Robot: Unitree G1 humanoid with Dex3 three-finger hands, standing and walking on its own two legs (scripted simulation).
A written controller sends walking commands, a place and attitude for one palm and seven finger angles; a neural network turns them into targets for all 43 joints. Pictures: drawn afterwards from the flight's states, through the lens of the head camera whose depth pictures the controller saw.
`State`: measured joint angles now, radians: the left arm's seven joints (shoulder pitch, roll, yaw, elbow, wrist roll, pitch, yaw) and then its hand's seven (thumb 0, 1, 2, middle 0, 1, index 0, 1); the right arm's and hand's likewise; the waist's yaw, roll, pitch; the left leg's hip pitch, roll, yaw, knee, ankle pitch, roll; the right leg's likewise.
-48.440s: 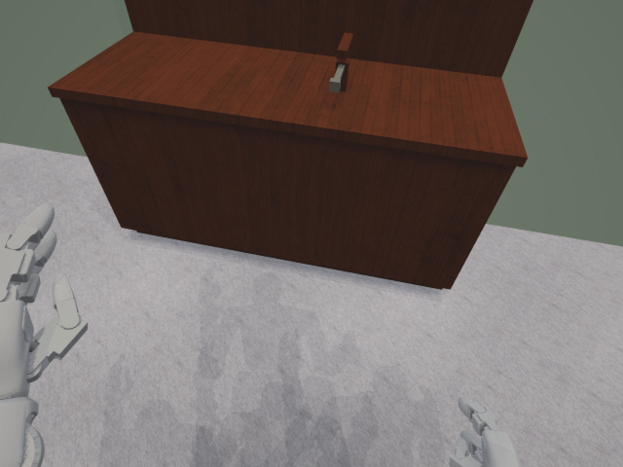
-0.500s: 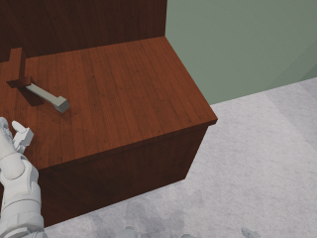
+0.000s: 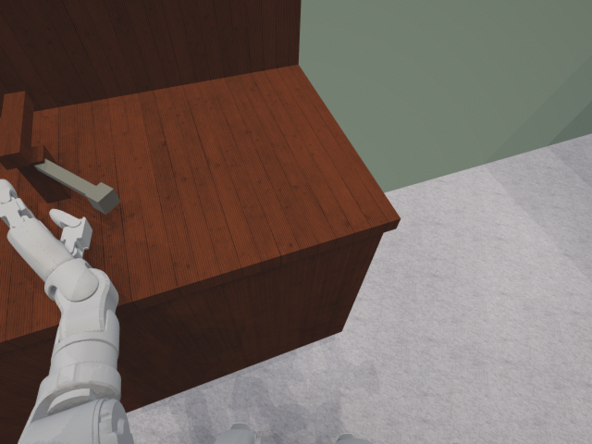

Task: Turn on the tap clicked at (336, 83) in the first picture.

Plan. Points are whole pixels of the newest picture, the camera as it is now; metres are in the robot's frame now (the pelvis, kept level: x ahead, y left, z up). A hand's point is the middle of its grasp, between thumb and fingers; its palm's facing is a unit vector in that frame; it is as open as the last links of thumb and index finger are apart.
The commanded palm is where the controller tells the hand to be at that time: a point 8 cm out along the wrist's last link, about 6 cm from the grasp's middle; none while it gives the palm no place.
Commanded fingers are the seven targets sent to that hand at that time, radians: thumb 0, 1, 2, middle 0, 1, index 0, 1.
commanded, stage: push the lever round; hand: left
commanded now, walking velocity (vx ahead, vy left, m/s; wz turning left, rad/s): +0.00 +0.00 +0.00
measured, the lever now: (103, 198) +0.44 +0.27 +0.07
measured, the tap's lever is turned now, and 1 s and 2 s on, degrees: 40 55 86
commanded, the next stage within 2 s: lift the hand up off the lever in 1.68 s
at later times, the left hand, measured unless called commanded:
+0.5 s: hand (108, 212) +0.42 +0.27 +0.05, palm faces +0.83 -0.55 -0.10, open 7.8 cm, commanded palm +0.38 +0.28 +0.06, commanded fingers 0.00 0.90 0.90 -0.15 -0.15 -0.15 -0.15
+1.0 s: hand (119, 195) +0.46 +0.26 +0.05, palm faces +0.87 -0.49 -0.10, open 7.8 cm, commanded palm +0.41 +0.26 +0.06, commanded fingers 0.00 0.90 0.90 -0.15 -0.15 -0.15 -0.15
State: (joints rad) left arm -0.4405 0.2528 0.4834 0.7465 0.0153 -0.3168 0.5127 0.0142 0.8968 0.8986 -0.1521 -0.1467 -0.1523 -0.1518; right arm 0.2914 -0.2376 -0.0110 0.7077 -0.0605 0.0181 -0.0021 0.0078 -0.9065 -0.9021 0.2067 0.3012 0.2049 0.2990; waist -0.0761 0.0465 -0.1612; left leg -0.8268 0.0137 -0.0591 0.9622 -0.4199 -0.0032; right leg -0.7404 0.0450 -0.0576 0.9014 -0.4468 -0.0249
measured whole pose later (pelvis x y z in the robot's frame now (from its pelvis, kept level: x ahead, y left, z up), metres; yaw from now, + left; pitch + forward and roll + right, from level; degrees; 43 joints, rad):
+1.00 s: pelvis +0.00 -0.01 +0.00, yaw +1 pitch +19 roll -3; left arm -0.75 0.24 0.57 1.07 0.16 -0.33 0.84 0.02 0.91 0.90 -0.15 -0.15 -0.15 -0.15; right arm 0.33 -0.22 -0.04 0.78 -0.13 0.06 0.07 0.01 -0.91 -0.90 0.21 0.30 0.20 0.30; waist -0.13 0.05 -0.18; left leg -0.89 0.01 -0.08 0.97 -0.42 -0.01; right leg -0.79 0.05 -0.08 0.91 -0.45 -0.03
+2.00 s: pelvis +0.00 -0.03 -0.01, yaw +0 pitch +23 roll -3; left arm -0.93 0.41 0.69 1.25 0.24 -0.32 0.86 0.01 0.90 0.90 -0.15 -0.15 -0.01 -0.07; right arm 0.40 -0.23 -0.01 0.75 -0.13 0.03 0.07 0.00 -0.91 -0.90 0.21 0.30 0.20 0.30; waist -0.21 0.04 -0.18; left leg -0.97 0.05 -0.09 0.97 -0.40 -0.03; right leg -0.88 0.08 -0.08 0.91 -0.43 -0.07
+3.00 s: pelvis +0.01 -0.01 +0.01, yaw +0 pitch +17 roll -3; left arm -0.80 0.26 0.60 1.04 0.16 -0.22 0.81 0.01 0.90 0.90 -0.19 -0.17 -0.18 -0.17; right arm 0.35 -0.22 -0.03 0.76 -0.12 0.06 0.07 0.00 -0.91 -0.90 0.21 0.30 0.20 0.30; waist -0.15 0.04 -0.16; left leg -0.77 0.02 -0.07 0.87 -0.39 -0.01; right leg -0.68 0.05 -0.06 0.80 -0.42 -0.03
